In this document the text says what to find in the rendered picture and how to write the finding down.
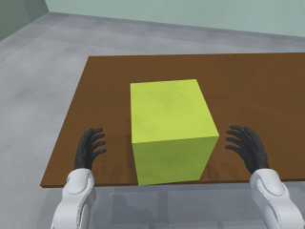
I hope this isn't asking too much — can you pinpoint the left robot forearm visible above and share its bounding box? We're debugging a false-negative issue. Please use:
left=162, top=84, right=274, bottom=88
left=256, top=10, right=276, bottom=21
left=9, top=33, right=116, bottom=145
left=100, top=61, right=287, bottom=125
left=51, top=168, right=97, bottom=229

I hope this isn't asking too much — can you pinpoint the robot left hand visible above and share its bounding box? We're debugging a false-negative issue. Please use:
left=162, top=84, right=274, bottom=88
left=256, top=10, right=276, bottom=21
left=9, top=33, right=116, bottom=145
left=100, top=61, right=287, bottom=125
left=73, top=128, right=107, bottom=170

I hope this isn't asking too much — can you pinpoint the right robot forearm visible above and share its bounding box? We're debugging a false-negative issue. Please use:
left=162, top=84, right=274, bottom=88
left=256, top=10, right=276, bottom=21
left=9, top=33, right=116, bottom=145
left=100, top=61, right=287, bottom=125
left=249, top=168, right=305, bottom=229

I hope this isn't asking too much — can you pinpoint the carton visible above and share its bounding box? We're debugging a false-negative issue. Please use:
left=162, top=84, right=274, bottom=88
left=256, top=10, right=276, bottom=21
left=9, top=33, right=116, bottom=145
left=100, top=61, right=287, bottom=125
left=131, top=79, right=219, bottom=186

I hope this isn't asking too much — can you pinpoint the robot right hand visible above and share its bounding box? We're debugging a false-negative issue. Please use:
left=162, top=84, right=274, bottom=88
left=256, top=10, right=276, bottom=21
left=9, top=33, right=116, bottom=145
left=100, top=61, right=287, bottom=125
left=225, top=125, right=270, bottom=174

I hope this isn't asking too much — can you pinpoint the table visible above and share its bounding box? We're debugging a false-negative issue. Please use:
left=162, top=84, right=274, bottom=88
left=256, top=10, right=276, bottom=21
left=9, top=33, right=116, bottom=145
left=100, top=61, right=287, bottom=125
left=40, top=52, right=305, bottom=188

